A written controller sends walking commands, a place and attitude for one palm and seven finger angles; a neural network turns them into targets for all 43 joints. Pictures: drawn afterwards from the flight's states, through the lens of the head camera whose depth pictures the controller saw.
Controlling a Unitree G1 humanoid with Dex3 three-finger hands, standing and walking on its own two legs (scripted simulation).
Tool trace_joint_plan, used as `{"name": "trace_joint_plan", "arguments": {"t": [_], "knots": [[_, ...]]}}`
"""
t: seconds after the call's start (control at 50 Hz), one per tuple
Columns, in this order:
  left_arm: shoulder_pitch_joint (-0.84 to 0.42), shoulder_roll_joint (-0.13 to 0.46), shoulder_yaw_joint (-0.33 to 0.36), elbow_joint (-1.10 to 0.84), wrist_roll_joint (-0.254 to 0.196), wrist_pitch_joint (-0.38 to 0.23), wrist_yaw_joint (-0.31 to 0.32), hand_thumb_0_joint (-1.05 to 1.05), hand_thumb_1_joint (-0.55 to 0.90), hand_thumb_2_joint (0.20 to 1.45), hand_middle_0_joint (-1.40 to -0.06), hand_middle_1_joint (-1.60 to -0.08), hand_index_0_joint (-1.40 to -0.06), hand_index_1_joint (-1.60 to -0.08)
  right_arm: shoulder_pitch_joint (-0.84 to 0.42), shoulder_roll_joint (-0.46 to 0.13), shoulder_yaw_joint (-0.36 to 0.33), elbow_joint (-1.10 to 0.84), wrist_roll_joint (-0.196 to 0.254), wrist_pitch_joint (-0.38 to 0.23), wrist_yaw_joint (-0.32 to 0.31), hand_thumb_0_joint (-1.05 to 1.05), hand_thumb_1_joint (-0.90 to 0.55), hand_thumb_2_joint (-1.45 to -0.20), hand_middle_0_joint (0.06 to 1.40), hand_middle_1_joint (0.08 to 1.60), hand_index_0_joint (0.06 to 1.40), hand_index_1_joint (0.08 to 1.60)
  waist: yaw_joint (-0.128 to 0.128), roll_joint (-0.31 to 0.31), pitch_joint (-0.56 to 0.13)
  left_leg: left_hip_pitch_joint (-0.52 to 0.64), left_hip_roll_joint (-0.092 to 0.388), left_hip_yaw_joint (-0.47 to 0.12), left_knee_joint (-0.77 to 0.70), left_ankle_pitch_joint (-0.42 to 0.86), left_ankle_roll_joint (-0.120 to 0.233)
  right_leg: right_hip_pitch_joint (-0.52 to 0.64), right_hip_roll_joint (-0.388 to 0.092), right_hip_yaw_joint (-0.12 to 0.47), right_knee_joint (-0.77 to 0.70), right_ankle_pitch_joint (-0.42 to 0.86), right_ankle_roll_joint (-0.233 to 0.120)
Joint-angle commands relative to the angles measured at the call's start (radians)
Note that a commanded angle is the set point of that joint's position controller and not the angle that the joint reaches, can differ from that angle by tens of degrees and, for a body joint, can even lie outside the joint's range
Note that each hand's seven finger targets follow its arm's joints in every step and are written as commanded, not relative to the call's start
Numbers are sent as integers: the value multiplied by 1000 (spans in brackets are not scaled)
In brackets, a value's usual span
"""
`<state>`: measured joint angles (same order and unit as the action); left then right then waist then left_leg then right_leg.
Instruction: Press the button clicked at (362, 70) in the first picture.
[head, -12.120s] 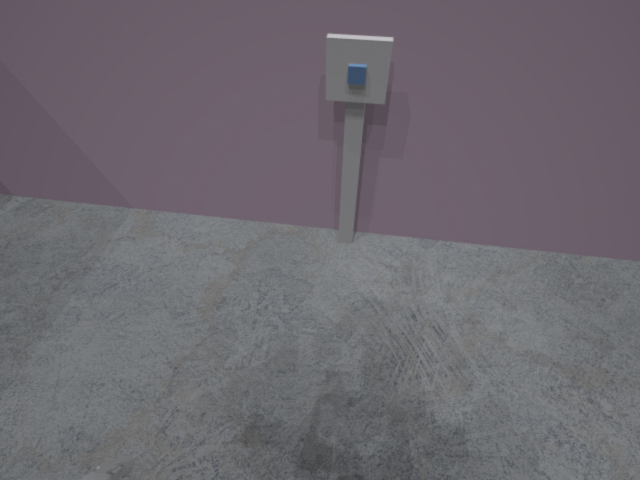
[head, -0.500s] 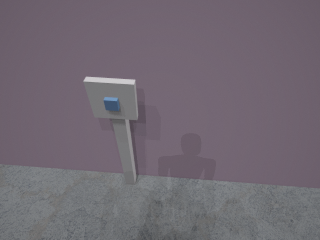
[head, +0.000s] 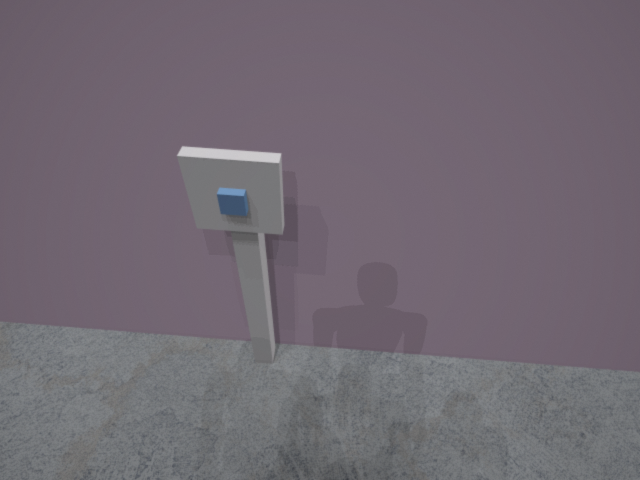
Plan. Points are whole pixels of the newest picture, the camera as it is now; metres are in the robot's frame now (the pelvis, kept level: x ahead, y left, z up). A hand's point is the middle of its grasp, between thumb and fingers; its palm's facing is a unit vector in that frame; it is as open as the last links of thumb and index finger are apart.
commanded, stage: look again from close up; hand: left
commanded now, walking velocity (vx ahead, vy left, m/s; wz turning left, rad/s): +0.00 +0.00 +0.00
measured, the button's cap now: (233, 200) +0.59 +0.20 -0.01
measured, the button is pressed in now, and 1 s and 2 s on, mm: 0 0 0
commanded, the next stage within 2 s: shuffle to correct the standing spot in 0.72 s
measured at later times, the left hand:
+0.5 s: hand out of the picture -0.02 +0.15 -0.18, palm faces +0.04 -0.99 -0.14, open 7.3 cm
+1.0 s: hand out of the picture -0.02 +0.15 -0.18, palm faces +0.05 -0.99 -0.13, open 7.3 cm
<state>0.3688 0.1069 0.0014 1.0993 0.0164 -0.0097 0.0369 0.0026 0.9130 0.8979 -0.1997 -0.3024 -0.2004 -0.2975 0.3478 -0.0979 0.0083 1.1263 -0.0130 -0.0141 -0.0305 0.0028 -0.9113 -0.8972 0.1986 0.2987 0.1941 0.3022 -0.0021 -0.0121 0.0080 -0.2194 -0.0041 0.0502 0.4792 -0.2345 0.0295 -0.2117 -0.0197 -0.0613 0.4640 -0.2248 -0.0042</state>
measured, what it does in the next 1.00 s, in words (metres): stands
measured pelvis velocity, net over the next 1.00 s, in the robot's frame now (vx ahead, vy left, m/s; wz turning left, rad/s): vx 0.02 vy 0.00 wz -0.01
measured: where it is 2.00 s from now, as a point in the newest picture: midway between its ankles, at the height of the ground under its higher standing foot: outside the picture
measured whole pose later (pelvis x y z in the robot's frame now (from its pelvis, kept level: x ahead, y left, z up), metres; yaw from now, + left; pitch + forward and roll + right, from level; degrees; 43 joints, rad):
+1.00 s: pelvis +0.02 +0.00 +0.00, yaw -1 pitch -1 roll +0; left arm 0.39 0.10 0.01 1.10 0.03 -0.01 0.03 0.00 0.91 0.90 -0.20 -0.30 -0.20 -0.30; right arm 0.36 -0.10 0.00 1.13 -0.02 -0.01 -0.02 0.00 -0.91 -0.90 0.20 0.30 0.19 0.30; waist 0.01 -0.01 -0.01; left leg -0.21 -0.01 0.06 0.51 -0.28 0.04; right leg -0.21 -0.02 -0.05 0.51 -0.28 -0.01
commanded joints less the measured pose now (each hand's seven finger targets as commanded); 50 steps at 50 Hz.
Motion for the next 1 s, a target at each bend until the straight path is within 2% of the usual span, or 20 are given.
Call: {"name": "trace_joint_plan", "arguments": {"t": [0.0, 0.1, 0.18, 0.3, 0.32, 0.38, 0.46, 0.56, 0.8, 0.86, 0.9, 0.94, 0.98], "knots": [[86, 68, 13, -23, 1, -16, 6, 0, 900, 900, -200, -300, -200, -300, 63, -92, -18, -28, -2, -10, -1, 0, -900, -900, 200, 300, 200, 300, 7, 33, 99, -110, 102, -129, -161, -84, 8, -6, -77, 92, -85, -14, -41], [87, 64, 12, -17, 2, -18, 7, 0, 900, 900, -200, -300, -200, -300, 55, -91, -18, -28, 1, -15, -2, 0, -900, -900, 200, 300, 200, 300, 8, 34, 82, -87, 107, -127, -161, -29, 11, 9, -79, 83, -77, 35, -36], [83, 63, 9, -14, 2, -20, 8, 0, 900, 900, -200, -300, -200, -300, 55, -93, -18, -29, 2, -16, -2, 0, -900, -900, 200, 300, 200, 300, 5, 1, 84, -72, 104, -119, -151, 11, 9, 7, -82, 86, -81, 44, -33], [85, 62, 8, -9, 2, -18, 8, 0, 900, 900, -200, -300, -200, -300, 46, -93, -17, -25, 2, -15, -2, 0, -900, -900, 200, 300, 200, 300, 8, 24, 101, -66, 103, -118, -166, -6, 10, -2, -82, 88, -87, 40, -32], [84, 65, 8, -10, 2, -18, 8, 0, 900, 900, -200, -300, -200, -300, 49, -92, -17, -25, 2, -14, -2, 0, -900, -900, 200, 300, 200, 300, 6, 9, 102, -67, 103, -117, -167, -11, 9, -2, -82, 88, -89, 35, -32], [83, 63, 9, -10, 3, -18, 8, 0, 900, 900, -200, -300, -200, -300, 47, -94, -16, -24, 2, -15, -2, 0, -900, -900, 200, 300, 200, 300, 9, 21, 100, -69, 104, -119, -171, -4, 9, 10, -81, 87, -89, 46, -30], [81, 66, 8, -9, 2, -18, 9, 0, 900, 900, -200, -300, -200, -300, 48, -94, -17, -21, 2, -14, -2, 0, -900, -900, 200, 300, 200, 300, 7, -5, 95, -54, 102, -114, -163, 14, 8, 7, -82, 88, -93, 43, -30], [81, 66, 8, -7, 1, -20, 8, 0, 900, 900, -200, -300, -200, -300, 46, -91, -17, -19, 2, -15, -2, 0, -900, -900, 200, 300, 200, 300, 7, -8, 84, -39, 101, -105, -155, 31, 6, 8, -85, 94, -100, 51, -31], [80, 67, 8, -7, 0, -20, 8, 0, 900, 900, -200, -300, -200, -300, 49, -82, -16, -14, 2, -13, -1, 0, -900, -900, 200, 300, 200, 300, 8, 17, 97, -48, 96, -101, -159, 5, 2, -2, -83, 100, -106, 27, -34], [91, 69, 15, -8, 7, -15, 3, 0, 900, 900, -200, -300, -200, -300, 64, -93, -23, -11, -3, -5, 1, 0, -900, -900, 200, 300, 200, 300, 9, 10, 92, -65, 98, -111, -157, -192, 13, -15, -75, 96, -86, -149, -45], [98, 72, 23, -15, 11, -11, -3, 0, 900, 900, -200, -300, -200, -300, 63, -99, -29, -18, -7, 1, 5, 0, -900, -900, 200, 300, 200, 300, 12, 9, 121, -106, 97, -116, -156, -297, 22, -45, -72, 107, -84, -260, -52], [110, 78, 31, -20, 13, -9, -7, 0, 900, 900, -200, -300, -200, -300, 57, -94, -33, -30, -9, 3, 8, 0, -900, -900, 200, 300, 200, 300, 19, -7, 161, -155, 84, -109, -128, -335, 25, -67, -78, 136, -100, -332, -62], [130, 86, 38, -20, 12, -10, -8, 0, 900, 900, -200, -300, -200, -300, 55, -83, -34, -43, -10, 4, 10, 0, -900, -900, 200, 300, 200, 300, 25, -53, 183, -186, 58, -78, -59, -312, 21, -72, -101, 185, -131, -389, -82]]}}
